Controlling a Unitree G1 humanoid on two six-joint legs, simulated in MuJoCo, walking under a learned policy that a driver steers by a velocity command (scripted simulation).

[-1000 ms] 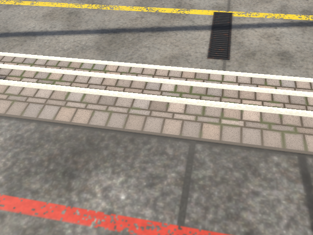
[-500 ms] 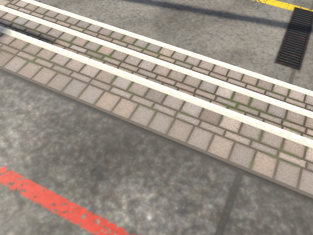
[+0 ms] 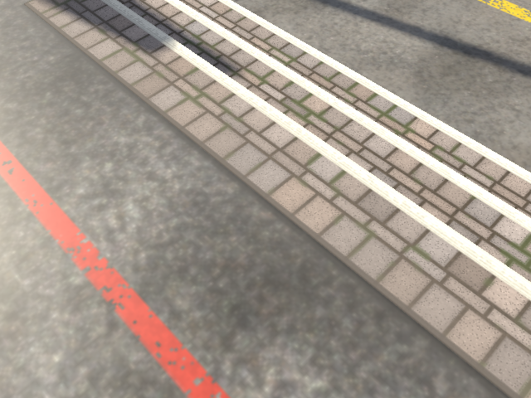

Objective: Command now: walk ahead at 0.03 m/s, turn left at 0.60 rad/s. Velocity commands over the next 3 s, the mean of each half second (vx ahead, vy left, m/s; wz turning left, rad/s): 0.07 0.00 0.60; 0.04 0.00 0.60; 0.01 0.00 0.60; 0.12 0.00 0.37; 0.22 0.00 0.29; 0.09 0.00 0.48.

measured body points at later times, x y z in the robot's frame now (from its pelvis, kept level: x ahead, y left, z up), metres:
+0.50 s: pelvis +0.02 +0.05 +0.01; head +0.03 +0.08 +0.46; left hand +0.12 +0.37 -0.09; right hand +0.20 -0.20 -0.08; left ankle -0.02 +0.14 -0.74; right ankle +0.12 -0.09 -0.69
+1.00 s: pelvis +0.05 +0.05 +0.00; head +0.09 +0.09 +0.45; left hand +0.01 +0.37 -0.10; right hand +0.35 -0.07 -0.08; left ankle -0.01 +0.17 -0.71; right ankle +0.13 -0.05 -0.74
